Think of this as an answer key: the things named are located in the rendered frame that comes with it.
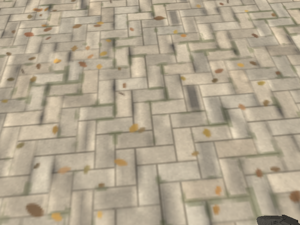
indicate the right robot hand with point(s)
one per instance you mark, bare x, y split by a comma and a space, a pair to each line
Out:
277, 220

